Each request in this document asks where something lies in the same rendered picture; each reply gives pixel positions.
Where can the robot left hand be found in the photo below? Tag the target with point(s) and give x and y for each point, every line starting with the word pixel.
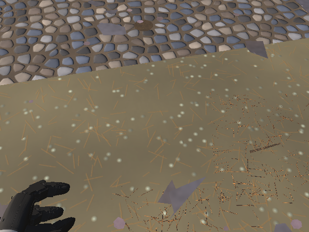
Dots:
pixel 22 215

